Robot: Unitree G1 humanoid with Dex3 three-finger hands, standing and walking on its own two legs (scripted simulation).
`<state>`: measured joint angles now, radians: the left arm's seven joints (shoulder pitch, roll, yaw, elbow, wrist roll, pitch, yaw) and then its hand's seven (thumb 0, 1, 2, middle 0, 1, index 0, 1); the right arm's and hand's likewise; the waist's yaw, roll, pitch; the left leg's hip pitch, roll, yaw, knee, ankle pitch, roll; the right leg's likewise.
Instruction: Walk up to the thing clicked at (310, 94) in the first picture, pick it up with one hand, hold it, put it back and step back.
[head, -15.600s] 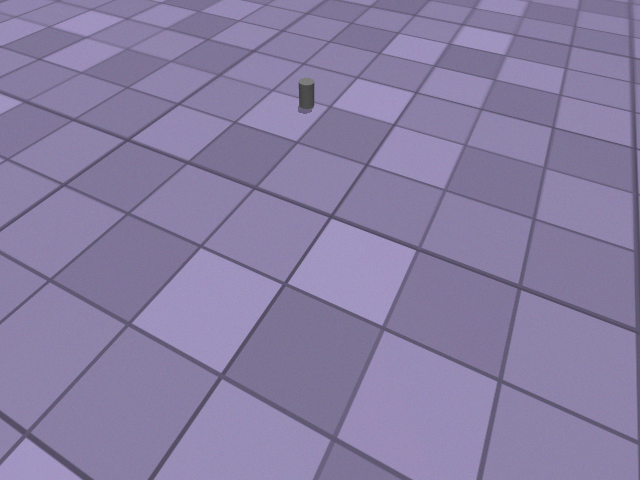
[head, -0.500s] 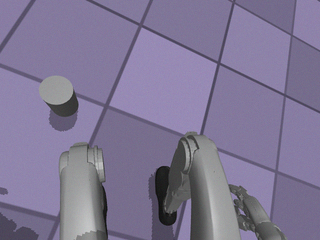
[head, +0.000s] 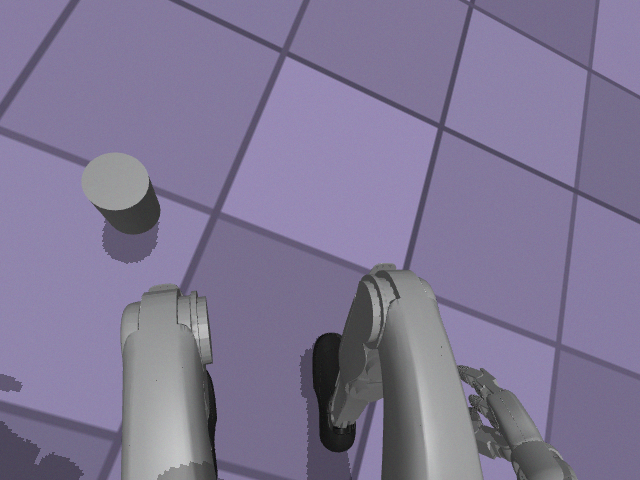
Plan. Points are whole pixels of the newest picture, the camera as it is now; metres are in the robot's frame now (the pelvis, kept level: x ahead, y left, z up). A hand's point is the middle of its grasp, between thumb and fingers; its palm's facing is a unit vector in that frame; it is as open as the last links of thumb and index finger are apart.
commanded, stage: go down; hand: left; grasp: from the side
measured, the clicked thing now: (126, 197) +0.49 +0.23 -0.29
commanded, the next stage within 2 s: none
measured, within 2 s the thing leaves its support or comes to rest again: neither
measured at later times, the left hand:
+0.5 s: hand out of the picture +0.41 +0.43 +0.03, palm faces +0.21 -0.98 -0.05, open 17.7 cm
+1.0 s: hand out of the picture +0.41 +0.43 +0.03, palm faces +0.23 -0.97 -0.05, open 17.7 cm
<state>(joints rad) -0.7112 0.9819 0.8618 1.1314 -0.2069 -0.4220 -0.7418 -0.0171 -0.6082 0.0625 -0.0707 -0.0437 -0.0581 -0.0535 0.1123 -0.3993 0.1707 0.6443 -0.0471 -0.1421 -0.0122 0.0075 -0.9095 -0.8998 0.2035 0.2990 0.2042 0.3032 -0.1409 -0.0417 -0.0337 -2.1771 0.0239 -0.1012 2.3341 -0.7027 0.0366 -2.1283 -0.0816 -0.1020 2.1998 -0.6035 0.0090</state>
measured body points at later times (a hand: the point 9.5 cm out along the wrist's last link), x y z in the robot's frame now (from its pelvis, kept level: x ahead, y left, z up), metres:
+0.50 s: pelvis +0.00 +0.00 +0.00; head +0.22 +0.09 +0.39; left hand +0.39 +0.48 +0.03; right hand +0.14 -0.28 -0.08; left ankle +0.08 +0.11 -0.33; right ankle +0.12 -0.13 -0.33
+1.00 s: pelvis +0.00 +0.00 +0.00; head +0.22 +0.09 +0.39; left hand +0.39 +0.48 +0.03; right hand +0.14 -0.28 -0.08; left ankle +0.08 +0.11 -0.33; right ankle +0.12 -0.13 -0.33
